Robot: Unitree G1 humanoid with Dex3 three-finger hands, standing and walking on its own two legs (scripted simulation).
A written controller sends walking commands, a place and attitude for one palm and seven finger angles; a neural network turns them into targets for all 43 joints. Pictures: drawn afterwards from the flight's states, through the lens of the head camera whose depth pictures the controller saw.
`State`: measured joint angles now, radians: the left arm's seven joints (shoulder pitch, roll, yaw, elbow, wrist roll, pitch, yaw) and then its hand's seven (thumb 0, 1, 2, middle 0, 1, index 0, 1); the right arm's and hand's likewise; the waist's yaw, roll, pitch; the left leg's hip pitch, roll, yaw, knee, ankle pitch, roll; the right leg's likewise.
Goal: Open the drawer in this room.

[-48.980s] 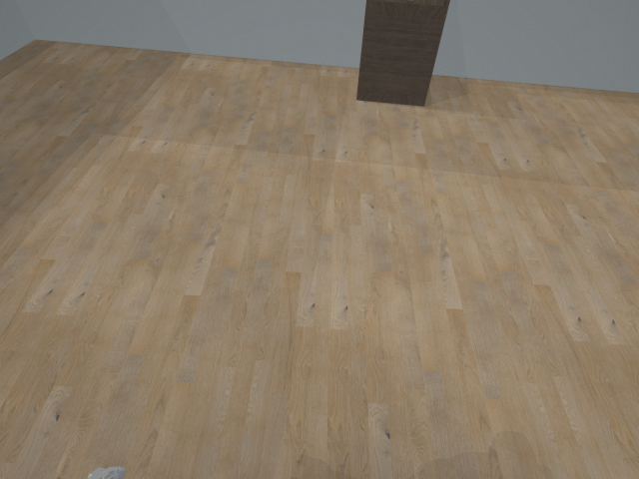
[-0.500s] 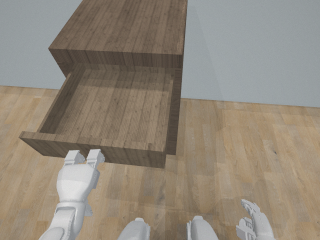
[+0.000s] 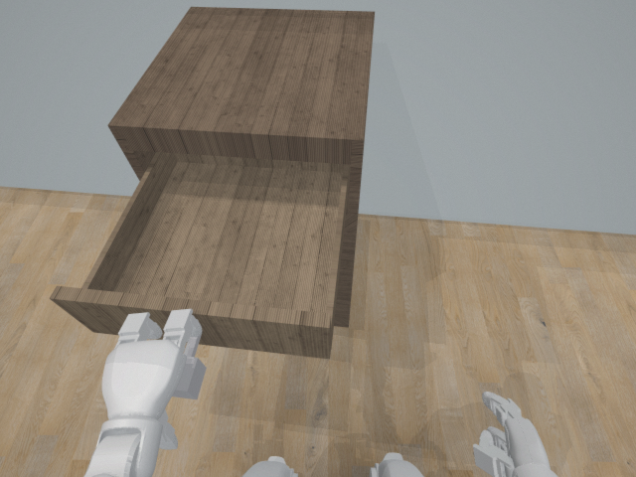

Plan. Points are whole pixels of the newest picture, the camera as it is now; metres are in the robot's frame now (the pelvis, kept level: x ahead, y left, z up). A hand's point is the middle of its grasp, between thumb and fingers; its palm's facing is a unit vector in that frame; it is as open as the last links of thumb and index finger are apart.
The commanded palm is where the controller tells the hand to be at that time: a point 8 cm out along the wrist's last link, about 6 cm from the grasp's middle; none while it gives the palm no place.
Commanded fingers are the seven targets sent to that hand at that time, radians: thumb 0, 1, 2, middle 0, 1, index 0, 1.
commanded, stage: lift the hand off the handle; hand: left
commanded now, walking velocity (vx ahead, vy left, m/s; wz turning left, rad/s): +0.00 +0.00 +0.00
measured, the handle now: (187, 360) +0.27 +0.21 -0.06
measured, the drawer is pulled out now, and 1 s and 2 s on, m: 0.30 0.30 0.30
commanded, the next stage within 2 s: draw the hand back to the body in 1.68 s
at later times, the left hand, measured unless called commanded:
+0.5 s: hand (157, 368) +0.24 +0.22 +0.00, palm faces -0.01 -0.09 -1.00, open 13.5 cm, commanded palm +0.22 +0.22 +0.07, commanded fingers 0.00 -0.50 0.30 -0.30 -1.20 -0.30 -1.20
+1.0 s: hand (142, 362) +0.23 +0.22 +0.05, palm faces +0.03 -0.09 -1.00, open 13.8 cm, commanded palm +0.22 +0.22 +0.10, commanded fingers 0.00 -0.50 0.30 -0.30 -1.20 -0.30 -1.20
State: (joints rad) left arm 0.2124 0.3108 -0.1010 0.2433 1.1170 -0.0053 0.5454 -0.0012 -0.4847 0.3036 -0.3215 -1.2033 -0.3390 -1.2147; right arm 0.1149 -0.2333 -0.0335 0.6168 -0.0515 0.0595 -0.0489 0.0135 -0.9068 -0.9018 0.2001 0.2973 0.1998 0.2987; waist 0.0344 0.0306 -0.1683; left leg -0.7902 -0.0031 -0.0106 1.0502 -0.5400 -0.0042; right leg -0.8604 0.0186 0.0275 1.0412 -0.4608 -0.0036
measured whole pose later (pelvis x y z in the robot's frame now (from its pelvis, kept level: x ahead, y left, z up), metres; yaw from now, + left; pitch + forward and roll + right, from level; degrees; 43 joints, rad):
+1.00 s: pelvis +0.01 +0.00 +0.04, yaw +0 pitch +9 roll +1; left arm 0.31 0.35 -0.10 0.01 1.06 0.01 0.40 0.00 -0.49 0.30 -0.32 -1.20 -0.32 -1.20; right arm 0.10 -0.23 -0.02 0.60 -0.04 0.08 -0.02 0.01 -0.91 -0.90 0.20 0.30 0.20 0.30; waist 0.08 0.05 -0.11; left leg -0.51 0.00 -0.01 0.81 -0.46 -0.01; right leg -0.59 0.02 0.03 0.83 -0.39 -0.01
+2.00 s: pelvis +0.02 +0.00 +0.06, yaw -1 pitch +5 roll +0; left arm 0.37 0.41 -0.05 -0.19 1.00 0.00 0.27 0.00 -0.48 0.30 -0.32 -1.20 -0.32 -1.20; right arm 0.11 -0.22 -0.01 0.60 -0.03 0.09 -0.01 0.01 -0.91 -0.90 0.20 0.30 0.20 0.30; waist 0.10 0.06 -0.07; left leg -0.34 0.00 0.01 0.64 -0.39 0.00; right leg -0.42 0.02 0.05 0.66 -0.33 0.00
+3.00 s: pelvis +0.04 +0.00 +0.07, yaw +2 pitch -1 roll -1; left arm 0.56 0.32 0.26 -0.48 -0.04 -0.12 0.11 0.00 0.29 0.64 -0.26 -0.70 -0.25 -0.70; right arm 0.19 -0.21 0.01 0.63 0.00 -0.18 -0.08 0.02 -0.91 -0.90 0.20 0.30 0.20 0.30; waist 0.06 0.06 -0.01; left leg -0.10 0.01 -0.04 0.45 -0.33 -0.01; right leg -0.15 0.02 0.00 0.45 -0.28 -0.01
